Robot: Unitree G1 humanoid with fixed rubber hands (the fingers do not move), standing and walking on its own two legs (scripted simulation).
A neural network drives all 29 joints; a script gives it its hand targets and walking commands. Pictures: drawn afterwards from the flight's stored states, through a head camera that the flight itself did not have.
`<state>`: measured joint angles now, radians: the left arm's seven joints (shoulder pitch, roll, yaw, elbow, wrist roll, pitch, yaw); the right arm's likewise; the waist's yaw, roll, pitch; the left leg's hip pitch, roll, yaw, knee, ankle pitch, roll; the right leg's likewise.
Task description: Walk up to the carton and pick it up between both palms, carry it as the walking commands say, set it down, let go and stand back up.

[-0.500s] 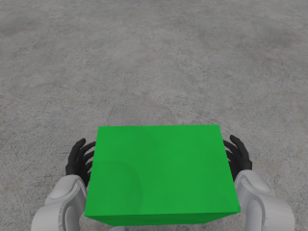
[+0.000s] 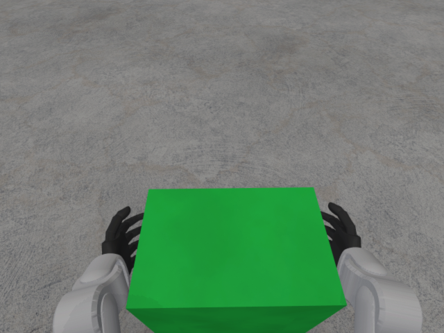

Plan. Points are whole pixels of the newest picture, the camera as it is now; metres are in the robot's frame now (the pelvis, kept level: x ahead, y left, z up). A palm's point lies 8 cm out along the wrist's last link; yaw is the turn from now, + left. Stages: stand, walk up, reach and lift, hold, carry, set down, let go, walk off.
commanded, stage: carry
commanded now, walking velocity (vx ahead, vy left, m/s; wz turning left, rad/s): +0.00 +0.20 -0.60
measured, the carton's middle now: (230, 272) +0.23 +0.00 +0.00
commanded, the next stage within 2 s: none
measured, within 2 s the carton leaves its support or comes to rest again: neither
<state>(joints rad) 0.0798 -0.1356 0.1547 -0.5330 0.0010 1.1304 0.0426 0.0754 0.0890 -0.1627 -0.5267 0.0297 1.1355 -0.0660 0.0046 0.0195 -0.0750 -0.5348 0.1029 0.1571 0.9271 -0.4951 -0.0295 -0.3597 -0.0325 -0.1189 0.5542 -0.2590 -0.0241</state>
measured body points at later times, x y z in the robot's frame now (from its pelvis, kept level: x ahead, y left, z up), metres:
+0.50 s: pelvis -0.04 +0.12 +0.00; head -0.04 +0.13 +0.46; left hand +0.25 +0.20 +0.09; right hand +0.13 -0.12 +0.09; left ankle +0.02 +0.19 -0.73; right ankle -0.10 +0.01 -0.68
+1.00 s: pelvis -0.04 +0.22 +0.00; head -0.03 +0.23 +0.45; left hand +0.26 +0.23 +0.07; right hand +0.07 -0.06 +0.08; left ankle +0.03 +0.32 -0.73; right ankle -0.10 +0.05 -0.73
